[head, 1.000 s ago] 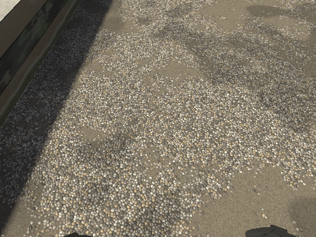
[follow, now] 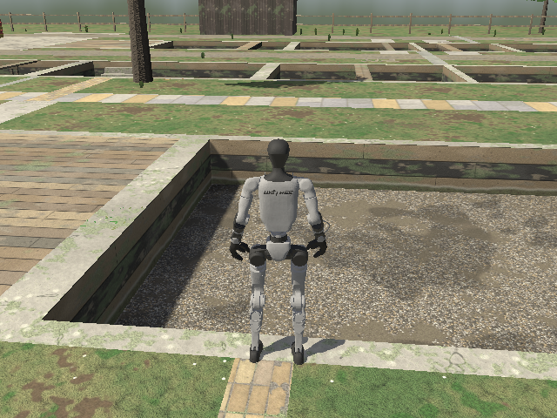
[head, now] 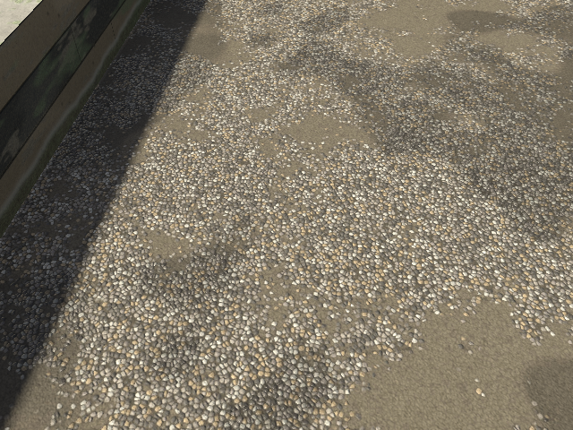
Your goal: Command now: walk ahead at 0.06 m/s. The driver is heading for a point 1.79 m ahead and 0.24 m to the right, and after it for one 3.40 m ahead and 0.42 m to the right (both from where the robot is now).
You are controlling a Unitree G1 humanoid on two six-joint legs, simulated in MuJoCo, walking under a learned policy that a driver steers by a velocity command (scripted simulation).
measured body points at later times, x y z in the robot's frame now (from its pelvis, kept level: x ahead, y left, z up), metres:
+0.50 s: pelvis -0.01 +0.00 +0.00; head -0.01 +0.00 +0.45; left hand +0.07 +0.24 -0.13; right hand +0.07 -0.24 -0.12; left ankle -0.01 +0.14 -0.75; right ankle -0.03 -0.12 -0.75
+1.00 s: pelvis -0.01 +0.00 +0.00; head -0.01 +0.00 +0.45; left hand +0.04 +0.24 -0.14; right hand +0.05 -0.24 -0.13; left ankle -0.01 +0.14 -0.75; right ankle -0.03 -0.12 -0.75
